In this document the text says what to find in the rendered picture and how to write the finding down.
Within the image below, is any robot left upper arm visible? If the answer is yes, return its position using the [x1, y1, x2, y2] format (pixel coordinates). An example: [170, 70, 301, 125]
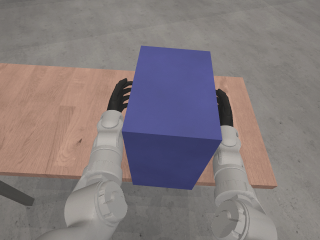
[35, 179, 128, 240]

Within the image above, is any right robot forearm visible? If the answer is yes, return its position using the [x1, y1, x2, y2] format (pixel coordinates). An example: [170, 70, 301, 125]
[212, 125, 268, 216]

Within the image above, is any robot right upper arm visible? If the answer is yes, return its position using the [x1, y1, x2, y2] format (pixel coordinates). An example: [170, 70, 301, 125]
[211, 199, 278, 240]

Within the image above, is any robot left hand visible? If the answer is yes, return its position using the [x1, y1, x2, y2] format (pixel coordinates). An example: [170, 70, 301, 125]
[107, 78, 133, 113]

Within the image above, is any left robot forearm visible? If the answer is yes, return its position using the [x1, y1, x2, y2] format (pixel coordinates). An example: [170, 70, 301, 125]
[64, 110, 124, 218]

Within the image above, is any robot right hand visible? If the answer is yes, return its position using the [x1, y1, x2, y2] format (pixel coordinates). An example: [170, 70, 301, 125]
[215, 89, 234, 127]

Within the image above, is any carton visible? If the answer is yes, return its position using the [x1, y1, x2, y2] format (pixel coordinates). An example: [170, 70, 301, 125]
[121, 45, 223, 190]

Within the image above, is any table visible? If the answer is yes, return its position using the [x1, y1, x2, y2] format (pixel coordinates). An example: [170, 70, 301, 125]
[0, 63, 278, 206]

